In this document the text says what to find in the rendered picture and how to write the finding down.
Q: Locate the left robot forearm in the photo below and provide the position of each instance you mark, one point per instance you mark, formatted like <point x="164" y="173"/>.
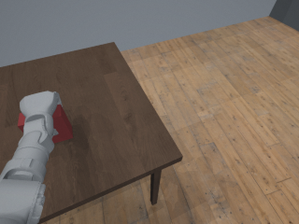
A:
<point x="32" y="154"/>

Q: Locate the left robot upper arm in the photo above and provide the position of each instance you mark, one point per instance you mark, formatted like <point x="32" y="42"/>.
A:
<point x="21" y="201"/>

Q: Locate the table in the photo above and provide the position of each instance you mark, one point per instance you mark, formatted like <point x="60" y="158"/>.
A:
<point x="118" y="137"/>

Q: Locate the robot left hand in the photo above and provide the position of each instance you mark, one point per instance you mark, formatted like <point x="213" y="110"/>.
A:
<point x="45" y="101"/>

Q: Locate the sponge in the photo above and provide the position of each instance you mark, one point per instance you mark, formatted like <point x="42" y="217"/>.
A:
<point x="60" y="122"/>

